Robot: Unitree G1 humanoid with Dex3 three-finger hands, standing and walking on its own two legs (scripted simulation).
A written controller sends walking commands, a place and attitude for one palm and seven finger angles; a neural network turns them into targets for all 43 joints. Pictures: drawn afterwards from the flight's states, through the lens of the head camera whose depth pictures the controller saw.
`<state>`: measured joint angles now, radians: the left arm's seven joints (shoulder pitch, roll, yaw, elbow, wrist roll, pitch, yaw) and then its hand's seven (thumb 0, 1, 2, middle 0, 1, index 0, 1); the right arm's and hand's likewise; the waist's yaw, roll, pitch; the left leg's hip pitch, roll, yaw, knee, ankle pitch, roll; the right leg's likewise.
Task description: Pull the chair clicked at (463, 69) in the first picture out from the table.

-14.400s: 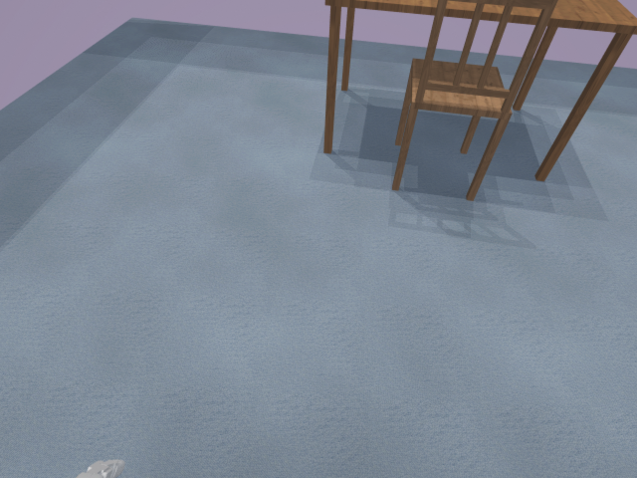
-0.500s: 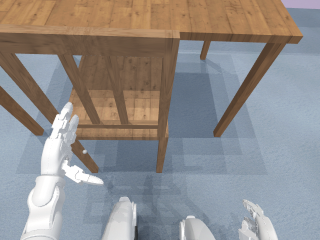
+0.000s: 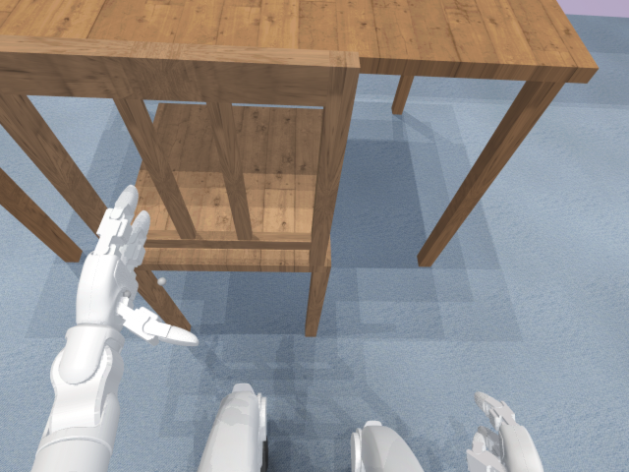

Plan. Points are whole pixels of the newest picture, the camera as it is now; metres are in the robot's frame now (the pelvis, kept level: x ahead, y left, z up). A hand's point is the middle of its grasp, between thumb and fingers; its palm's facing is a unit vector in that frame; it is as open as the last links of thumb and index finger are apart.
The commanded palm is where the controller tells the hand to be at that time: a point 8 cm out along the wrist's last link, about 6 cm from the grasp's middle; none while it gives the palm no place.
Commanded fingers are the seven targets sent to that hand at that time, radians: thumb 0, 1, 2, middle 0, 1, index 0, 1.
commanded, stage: push the fingers through the gap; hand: left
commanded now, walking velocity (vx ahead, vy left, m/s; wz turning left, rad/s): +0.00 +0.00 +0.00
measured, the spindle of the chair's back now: (164, 180) +0.47 +0.22 +0.05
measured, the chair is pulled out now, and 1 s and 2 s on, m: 0.00 0.00 0.00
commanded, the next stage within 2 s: hook a spindle and tug to test in 1.36 s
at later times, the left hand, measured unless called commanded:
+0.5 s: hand (164, 244) +0.38 +0.21 +0.03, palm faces +0.04 -1.00 -0.04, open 16.9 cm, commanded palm +0.37 +0.25 +0.03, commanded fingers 0.00 -0.50 0.30 -0.06 -0.08 -0.06 -0.08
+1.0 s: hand (172, 212) +0.43 +0.21 +0.03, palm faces +0.05 -1.00 -0.05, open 16.9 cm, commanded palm +0.41 +0.25 +0.03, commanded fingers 0.00 -0.50 0.30 -0.06 -0.08 -0.06 -0.08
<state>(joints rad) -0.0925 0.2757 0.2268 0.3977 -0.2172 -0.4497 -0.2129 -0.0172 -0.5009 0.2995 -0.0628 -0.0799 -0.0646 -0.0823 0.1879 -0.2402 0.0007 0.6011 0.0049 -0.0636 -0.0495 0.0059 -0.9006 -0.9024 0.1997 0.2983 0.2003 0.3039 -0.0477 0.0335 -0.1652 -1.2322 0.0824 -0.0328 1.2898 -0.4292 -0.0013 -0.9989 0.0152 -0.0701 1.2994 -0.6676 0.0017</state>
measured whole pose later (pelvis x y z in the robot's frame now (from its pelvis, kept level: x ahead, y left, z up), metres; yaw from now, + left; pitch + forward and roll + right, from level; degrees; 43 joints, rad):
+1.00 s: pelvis +0.00 +0.01 +0.00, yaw -1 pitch +23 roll -4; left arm -0.50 0.36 0.33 0.79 -0.15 -0.46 -0.20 -0.02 -0.50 0.30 -0.06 -0.08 -0.06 -0.08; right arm 0.25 -0.24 0.00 0.64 -0.01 0.03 -0.02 0.00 -0.90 -0.90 0.20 0.30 0.20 0.30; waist -0.10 0.04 -0.15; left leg -1.28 0.09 -0.02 1.29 -0.43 0.01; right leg -1.05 0.02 -0.06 1.29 -0.65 0.01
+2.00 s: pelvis +0.00 +0.00 +0.00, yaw -1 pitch +23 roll -4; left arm -0.49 0.34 0.31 0.78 -0.15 -0.47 -0.17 -0.02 -0.25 0.41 -0.39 -1.09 -0.38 -1.09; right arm 0.26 -0.24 0.00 0.64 -0.01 0.05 0.00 0.00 -0.90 -0.90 0.20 0.30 0.20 0.30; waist -0.10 0.04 -0.15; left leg -1.27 0.09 -0.02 1.28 -0.42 0.01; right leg -1.04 0.02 -0.06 1.28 -0.65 0.01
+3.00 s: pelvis +0.01 +0.00 +0.01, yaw -1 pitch +23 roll -3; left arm -0.29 0.28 0.26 0.58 -0.18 -0.46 -0.14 0.01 0.71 0.77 -0.44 -1.40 -0.42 -1.45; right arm 0.21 -0.23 -0.01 0.60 -0.01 0.04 0.00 0.00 -0.90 -0.90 0.20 0.30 0.20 0.30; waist -0.08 0.03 -0.16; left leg -1.21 0.09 -0.02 1.26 -0.44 0.00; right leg -0.99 0.02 -0.05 1.26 -0.66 0.00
